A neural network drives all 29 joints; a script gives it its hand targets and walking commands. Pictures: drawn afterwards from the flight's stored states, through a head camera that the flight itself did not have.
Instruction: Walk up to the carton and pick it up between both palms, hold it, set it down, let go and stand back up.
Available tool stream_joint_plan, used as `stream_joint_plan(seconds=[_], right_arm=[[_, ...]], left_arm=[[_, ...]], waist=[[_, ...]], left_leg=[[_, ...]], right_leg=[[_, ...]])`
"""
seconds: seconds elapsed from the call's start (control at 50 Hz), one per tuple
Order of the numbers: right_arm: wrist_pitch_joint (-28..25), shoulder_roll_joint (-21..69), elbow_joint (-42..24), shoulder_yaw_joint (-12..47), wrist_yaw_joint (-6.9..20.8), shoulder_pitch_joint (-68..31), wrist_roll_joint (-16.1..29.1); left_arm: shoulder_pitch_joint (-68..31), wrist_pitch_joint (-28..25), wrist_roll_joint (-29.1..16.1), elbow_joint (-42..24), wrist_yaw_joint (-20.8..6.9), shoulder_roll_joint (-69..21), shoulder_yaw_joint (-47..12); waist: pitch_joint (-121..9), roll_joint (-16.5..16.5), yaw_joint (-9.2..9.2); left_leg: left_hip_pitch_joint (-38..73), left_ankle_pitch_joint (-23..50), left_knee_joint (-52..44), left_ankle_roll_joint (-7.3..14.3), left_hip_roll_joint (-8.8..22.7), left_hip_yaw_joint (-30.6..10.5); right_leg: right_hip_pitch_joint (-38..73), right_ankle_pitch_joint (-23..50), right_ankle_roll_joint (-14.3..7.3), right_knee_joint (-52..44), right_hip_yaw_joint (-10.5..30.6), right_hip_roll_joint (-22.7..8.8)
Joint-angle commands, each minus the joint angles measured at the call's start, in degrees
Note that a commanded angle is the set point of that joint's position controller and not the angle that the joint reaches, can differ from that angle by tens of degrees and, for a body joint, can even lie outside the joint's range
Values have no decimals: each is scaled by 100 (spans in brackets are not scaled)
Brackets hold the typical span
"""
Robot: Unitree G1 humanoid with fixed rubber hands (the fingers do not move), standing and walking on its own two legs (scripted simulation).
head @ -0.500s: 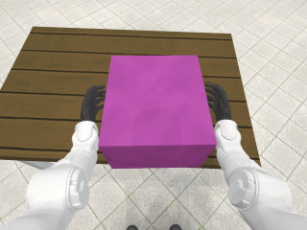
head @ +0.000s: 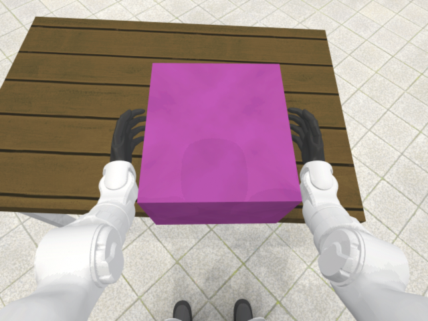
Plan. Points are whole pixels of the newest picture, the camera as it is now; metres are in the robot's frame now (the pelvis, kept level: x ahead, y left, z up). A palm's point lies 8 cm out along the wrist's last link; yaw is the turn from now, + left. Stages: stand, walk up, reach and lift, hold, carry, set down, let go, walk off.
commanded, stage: set down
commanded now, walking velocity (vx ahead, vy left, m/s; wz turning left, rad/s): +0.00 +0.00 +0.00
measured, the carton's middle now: (216, 145) +0.48 -0.02 -0.06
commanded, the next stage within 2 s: none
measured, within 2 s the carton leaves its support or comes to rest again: neither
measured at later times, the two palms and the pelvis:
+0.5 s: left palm (123, 153) +0.45 +0.16 -0.01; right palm (310, 152) +0.43 -0.20 -0.01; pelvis +0.00 +0.00 +0.00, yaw +0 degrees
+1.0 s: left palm (124, 153) +0.45 +0.16 -0.02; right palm (310, 152) +0.43 -0.20 -0.01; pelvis +0.00 +0.00 +0.00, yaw +0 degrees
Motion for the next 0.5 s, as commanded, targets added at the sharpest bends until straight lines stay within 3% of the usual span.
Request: stream_joint_plan(seconds=[0.0,0.48], right_arm=[[76,2614,526,1168,874,-2136,-838],[184,2525,440,900,851,-1909,-975]], left_arm=[[-2592,39,819,-285,-669,-2620,-886],[-2422,107,1068,-363,-698,-2323,-479]], waist=[[-3642,114,-168],[-3237,4,-169]], left_leg=[[2442,1544,65,-313,12,345],[2250,1216,-106,-239,-6,355]], right_leg=[[1598,1652,-77,38,-382,26],[1704,1437,-44,-62,-296,-32]])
